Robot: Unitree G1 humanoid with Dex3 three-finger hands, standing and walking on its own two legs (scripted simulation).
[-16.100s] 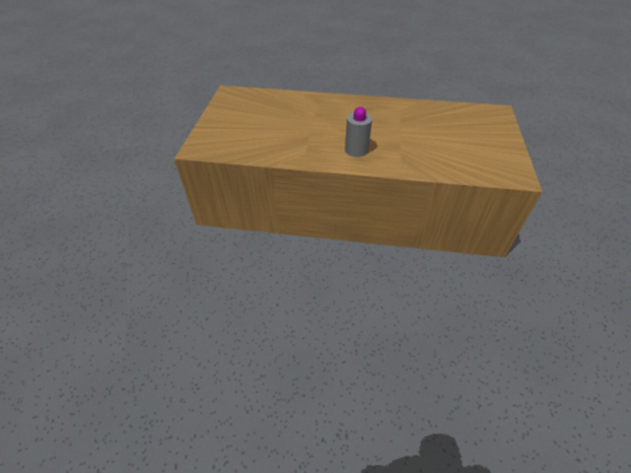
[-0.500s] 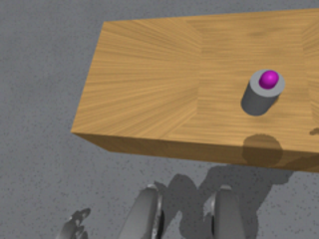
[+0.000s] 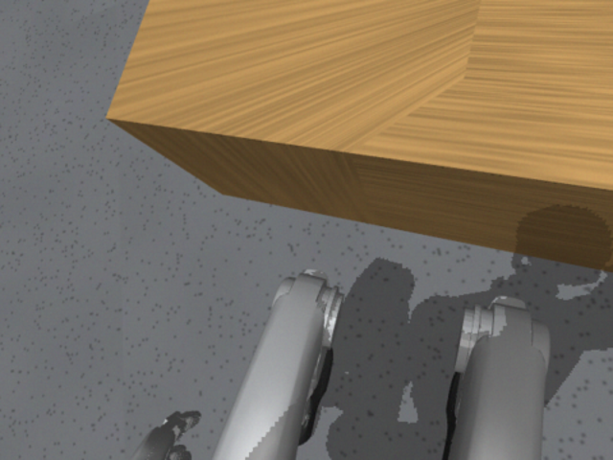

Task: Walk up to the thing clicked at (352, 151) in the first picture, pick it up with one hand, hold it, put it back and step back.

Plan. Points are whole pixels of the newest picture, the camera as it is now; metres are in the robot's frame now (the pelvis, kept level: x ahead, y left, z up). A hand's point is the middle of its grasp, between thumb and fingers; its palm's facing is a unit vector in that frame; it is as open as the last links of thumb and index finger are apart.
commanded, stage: close in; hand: right
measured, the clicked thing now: out of the picture +0.57 -0.30 +0.06
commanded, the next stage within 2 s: rest palm in 0.42 s
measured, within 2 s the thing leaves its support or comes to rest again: leaves its support in 1.84 s
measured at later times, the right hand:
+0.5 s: hand out of the picture +0.55 -0.32 +0.05, palm faces +0.34 +0.94 -0.02, open 16.7 cm
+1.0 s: hand out of the picture +0.56 -0.31 +0.04, palm faces +0.34 +0.94 -0.02, open 15.2 cm
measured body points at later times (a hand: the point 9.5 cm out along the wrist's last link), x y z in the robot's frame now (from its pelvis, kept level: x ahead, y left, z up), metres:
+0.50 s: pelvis +0.01 +0.00 +0.02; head +0.24 -0.06 +0.40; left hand +0.08 +0.27 -0.09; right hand +0.53 -0.37 +0.05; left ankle +0.10 +0.15 -0.35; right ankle +0.08 -0.15 -0.35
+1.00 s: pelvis +0.01 +0.01 +0.01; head +0.24 -0.05 +0.39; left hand +0.08 +0.29 -0.10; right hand +0.53 -0.36 +0.05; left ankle +0.10 +0.15 -0.35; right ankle +0.08 -0.15 -0.35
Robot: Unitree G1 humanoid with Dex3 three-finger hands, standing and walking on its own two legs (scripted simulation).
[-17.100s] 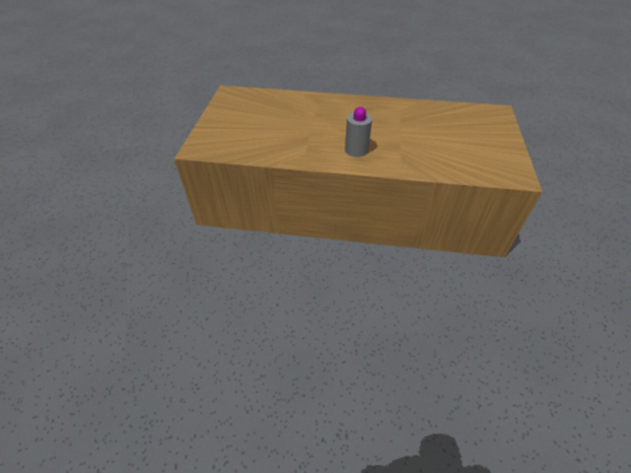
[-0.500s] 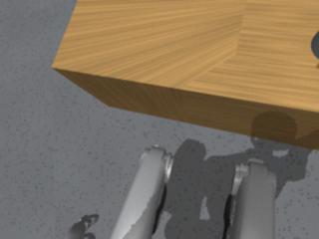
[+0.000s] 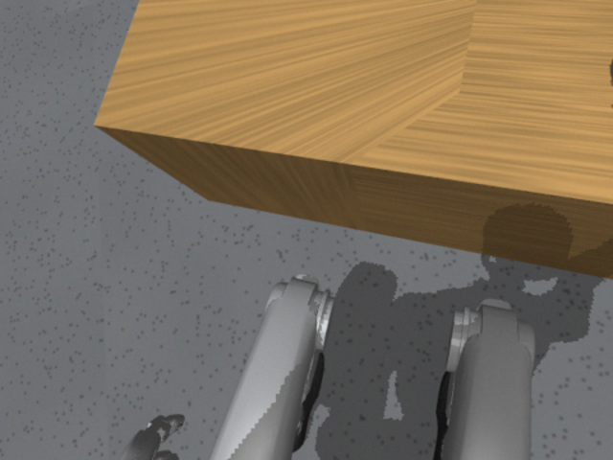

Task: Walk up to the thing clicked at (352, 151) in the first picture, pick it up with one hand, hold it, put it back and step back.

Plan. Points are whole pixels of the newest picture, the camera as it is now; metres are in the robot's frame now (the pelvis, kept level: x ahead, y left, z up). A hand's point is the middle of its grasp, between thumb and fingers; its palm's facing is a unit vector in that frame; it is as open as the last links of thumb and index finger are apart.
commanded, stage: close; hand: right
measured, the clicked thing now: out of the picture +0.57 -0.30 +0.05
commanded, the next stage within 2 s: settle in 0.48 s
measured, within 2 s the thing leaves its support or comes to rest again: leaves its support in 0.84 s
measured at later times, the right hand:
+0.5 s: hand out of the picture +0.57 -0.30 +0.04, palm faces +0.31 +0.95 -0.03, open 12.0 cm
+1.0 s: hand out of the picture +0.55 -0.30 +0.05, palm faces +0.31 +0.95 -0.05, open 12.1 cm
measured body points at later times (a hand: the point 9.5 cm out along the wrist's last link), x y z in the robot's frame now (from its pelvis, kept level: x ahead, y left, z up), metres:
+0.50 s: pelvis +0.00 +0.00 +0.00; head +0.24 -0.05 +0.38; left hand +0.05 +0.27 -0.11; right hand +0.54 -0.35 +0.04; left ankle +0.09 +0.14 -0.36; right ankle +0.08 -0.16 -0.36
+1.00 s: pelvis +0.01 -0.01 +0.04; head +0.24 -0.06 +0.43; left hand +0.09 +0.26 -0.07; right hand +0.52 -0.35 +0.06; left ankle +0.09 +0.14 -0.36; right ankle +0.08 -0.16 -0.36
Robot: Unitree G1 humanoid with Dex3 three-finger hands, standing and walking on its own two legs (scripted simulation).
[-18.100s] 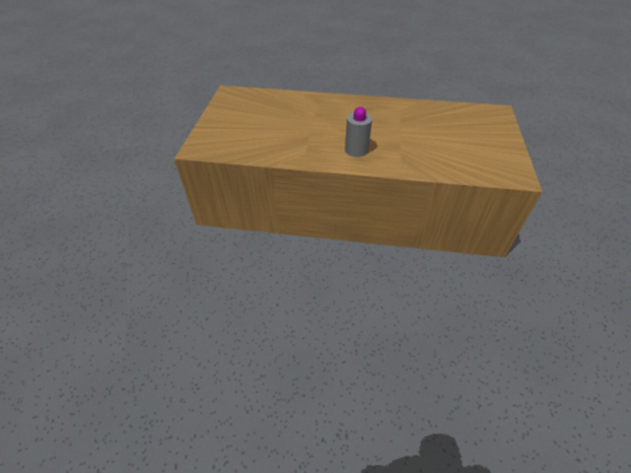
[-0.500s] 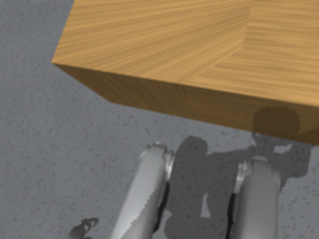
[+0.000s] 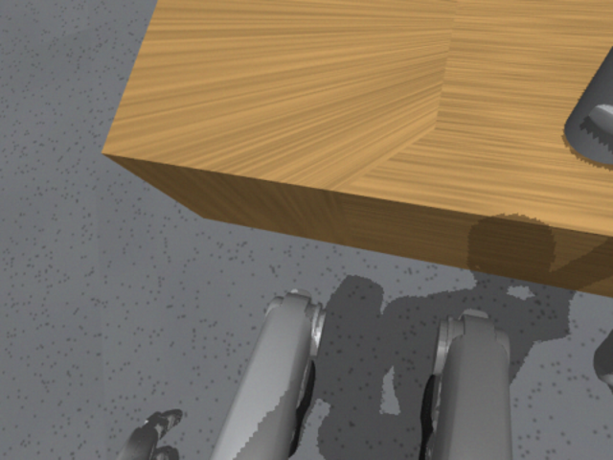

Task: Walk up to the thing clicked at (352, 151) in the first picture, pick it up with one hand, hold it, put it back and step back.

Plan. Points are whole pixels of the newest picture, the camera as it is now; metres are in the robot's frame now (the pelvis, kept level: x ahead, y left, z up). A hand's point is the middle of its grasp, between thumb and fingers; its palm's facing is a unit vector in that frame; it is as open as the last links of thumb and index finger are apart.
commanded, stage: settle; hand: right
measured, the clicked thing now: out of the picture +0.55 -0.28 +0.02
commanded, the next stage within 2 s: lift in 0.92 s
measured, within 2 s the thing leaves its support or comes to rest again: neither
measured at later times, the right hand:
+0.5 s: hand out of the picture +0.54 -0.30 +0.07, palm faces +0.33 +0.94 -0.03, open 12.2 cm
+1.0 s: hand out of the picture +0.54 -0.28 +0.09, palm faces +0.34 +0.94 -0.04, open 12.2 cm
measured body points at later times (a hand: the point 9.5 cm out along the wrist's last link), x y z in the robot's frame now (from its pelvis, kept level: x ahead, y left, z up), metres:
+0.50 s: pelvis +0.01 +0.00 +0.05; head +0.23 -0.05 +0.44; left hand +0.07 +0.28 -0.06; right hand +0.51 -0.35 +0.07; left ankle +0.07 +0.14 -0.41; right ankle +0.07 -0.15 -0.41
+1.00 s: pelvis +0.01 +0.00 +0.08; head +0.23 -0.04 +0.47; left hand +0.08 +0.27 -0.04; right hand +0.52 -0.33 +0.09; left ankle +0.07 +0.14 -0.41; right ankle +0.07 -0.15 -0.41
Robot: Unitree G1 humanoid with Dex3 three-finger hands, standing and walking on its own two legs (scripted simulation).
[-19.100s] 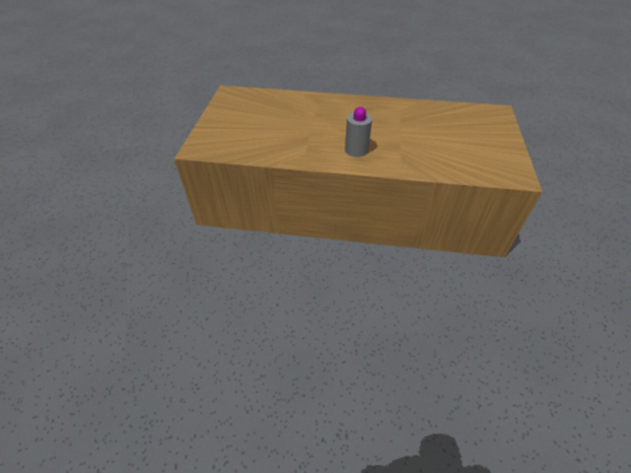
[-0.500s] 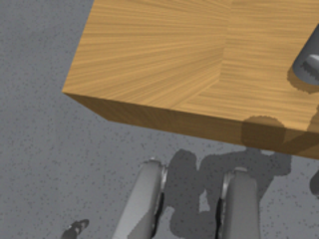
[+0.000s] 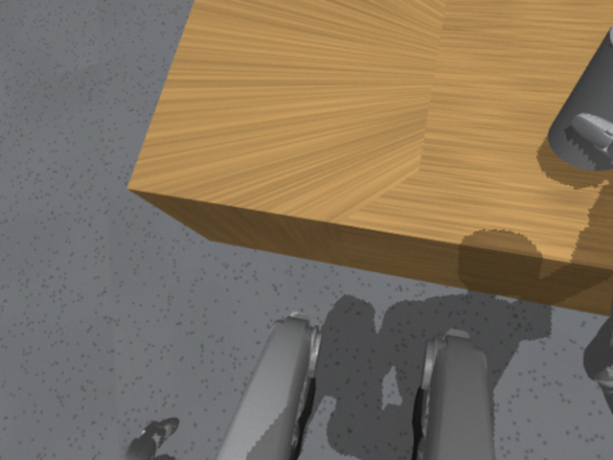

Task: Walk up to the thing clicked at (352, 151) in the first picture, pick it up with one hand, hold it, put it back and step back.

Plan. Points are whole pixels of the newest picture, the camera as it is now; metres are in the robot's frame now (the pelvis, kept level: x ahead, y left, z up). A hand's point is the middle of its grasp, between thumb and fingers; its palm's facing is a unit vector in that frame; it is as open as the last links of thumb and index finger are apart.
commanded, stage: lift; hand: right
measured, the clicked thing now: out of the picture +0.55 -0.26 +0.03
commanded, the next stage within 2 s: hold in 1.80 s
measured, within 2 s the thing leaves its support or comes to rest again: neither
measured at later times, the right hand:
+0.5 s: hand out of the picture +0.50 -0.27 +0.07, palm faces +0.33 +0.94 -0.04, open 12.2 cm
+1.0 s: hand out of the picture +0.42 -0.24 +0.18, palm faces +0.32 +0.95 -0.03, open 12.2 cm
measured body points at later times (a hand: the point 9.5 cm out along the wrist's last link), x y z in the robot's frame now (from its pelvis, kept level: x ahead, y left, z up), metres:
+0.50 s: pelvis +0.01 -0.01 +0.05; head +0.19 -0.05 +0.46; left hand +0.09 +0.26 -0.07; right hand +0.48 -0.32 +0.07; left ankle +0.05 +0.14 -0.48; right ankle +0.06 -0.15 -0.48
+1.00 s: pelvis +0.03 -0.01 +0.15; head +0.14 -0.04 +0.59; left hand +0.16 +0.24 +0.04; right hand +0.39 -0.29 +0.18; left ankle +0.05 +0.14 -0.48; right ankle +0.06 -0.15 -0.48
